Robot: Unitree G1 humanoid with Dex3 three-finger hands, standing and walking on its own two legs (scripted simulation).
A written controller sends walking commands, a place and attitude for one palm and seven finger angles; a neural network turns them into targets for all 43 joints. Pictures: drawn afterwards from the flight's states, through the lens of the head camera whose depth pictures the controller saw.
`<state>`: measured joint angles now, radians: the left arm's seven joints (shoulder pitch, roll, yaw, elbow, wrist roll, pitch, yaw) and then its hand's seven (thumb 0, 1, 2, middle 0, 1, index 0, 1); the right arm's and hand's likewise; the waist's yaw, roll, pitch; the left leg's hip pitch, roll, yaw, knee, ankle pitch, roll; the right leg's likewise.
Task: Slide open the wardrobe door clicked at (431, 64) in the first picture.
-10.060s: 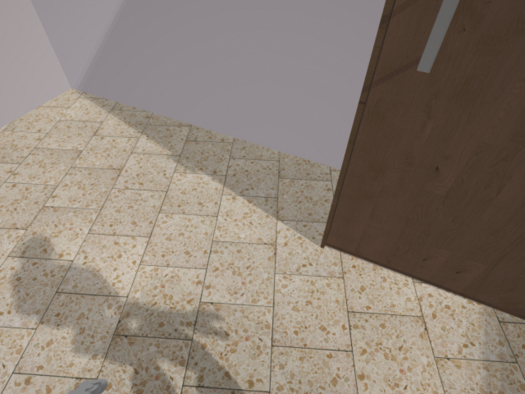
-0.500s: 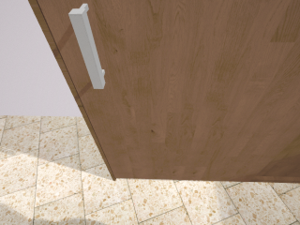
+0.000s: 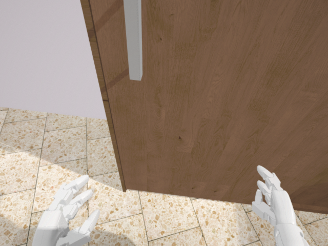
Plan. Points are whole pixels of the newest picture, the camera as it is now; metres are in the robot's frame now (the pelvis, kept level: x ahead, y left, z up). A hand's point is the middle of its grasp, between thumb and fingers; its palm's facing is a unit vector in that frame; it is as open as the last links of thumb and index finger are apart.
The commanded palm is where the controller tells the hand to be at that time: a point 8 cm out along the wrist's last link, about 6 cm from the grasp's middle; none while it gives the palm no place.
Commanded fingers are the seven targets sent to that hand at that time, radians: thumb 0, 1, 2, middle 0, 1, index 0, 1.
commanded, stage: raise the hand with hooked fingers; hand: left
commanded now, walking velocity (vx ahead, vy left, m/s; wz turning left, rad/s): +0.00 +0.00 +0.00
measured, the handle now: (136, 33) +0.49 +0.14 +0.27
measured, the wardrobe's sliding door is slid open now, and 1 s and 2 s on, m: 0.00 0.00 0.00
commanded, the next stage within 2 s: move the hooked fingers beside the handle in 1.60 s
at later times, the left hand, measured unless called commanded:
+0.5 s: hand (49, 145) +0.24 +0.25 +0.17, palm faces +0.14 -0.99 -0.10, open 12.1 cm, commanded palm +0.20 +0.29 +0.18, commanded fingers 0.00 -0.29 0.39 -0.28 -1.07 -0.28 -1.07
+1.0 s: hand (28, 88) +0.28 +0.28 +0.26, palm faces +0.12 -0.98 -0.16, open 13.9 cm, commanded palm +0.25 +0.32 +0.28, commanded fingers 0.00 -0.50 0.30 -0.30 -1.20 -0.30 -1.20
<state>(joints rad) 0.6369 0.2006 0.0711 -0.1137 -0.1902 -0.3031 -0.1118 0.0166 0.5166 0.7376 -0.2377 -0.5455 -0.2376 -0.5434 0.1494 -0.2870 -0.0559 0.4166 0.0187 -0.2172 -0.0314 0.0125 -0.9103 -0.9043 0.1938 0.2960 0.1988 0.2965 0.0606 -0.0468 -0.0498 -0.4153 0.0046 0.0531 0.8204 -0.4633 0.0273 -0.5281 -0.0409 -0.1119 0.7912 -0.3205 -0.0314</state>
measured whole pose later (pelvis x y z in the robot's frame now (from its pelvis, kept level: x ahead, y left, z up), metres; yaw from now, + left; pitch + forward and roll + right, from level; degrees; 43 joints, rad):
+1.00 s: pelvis +0.02 +0.00 +0.04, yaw +2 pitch -3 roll -1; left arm -0.16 0.50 0.47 -0.07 -0.32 0.37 -0.40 -0.01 -0.49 0.31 -0.31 -1.19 -0.31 -1.19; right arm 0.15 -0.26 0.12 0.62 0.09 -0.21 -0.09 0.02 -0.90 -0.90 0.20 0.30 0.21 0.30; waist 0.09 0.08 0.00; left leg -0.08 -0.01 0.02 0.46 -0.32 0.02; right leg -0.18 -0.03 -0.15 0.45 -0.20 -0.02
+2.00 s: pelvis +0.01 +0.01 +0.03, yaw +2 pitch -3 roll +0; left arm -0.36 0.51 0.41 0.07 -0.27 0.43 -0.40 -0.01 -0.51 0.30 -0.30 -1.20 -0.30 -1.20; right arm 0.17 -0.30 0.11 0.63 0.10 -0.19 -0.09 0.02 -0.90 -0.90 0.20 0.30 0.20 0.30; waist 0.09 0.08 0.00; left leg -0.10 -0.03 0.02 0.46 -0.30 0.03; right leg -0.20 -0.05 -0.14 0.46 -0.19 -0.01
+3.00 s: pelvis +0.02 +0.00 +0.04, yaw +1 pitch -1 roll +0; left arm -0.65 0.41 0.28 0.36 -0.23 0.37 -0.24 -0.01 -0.50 0.30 -0.31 -1.20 -0.31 -1.20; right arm 0.18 -0.28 0.09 0.67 0.09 -0.11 -0.09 0.02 -0.91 -0.90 0.20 0.30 0.20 0.30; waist 0.02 0.06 -0.02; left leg -0.11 -0.02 0.03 0.42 -0.29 0.02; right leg -0.23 -0.04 -0.13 0.44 -0.19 -0.02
